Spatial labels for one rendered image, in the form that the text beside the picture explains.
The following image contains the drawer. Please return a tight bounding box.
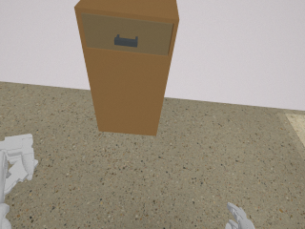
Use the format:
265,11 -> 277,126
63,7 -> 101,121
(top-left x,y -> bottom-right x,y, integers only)
81,12 -> 173,56

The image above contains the handle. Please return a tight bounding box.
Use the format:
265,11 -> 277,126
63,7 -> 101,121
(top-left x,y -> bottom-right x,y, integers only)
113,34 -> 138,48

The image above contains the cabinet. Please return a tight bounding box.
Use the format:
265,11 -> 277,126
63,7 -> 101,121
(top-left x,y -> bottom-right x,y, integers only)
74,0 -> 179,136

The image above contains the robot right hand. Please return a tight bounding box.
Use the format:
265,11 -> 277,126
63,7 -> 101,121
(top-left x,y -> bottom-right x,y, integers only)
225,202 -> 255,229

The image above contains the robot left hand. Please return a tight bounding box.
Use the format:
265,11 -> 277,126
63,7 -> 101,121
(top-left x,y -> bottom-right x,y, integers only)
0,134 -> 38,204

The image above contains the robot left forearm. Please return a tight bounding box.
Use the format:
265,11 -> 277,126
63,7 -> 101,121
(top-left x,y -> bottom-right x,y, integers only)
0,203 -> 12,229

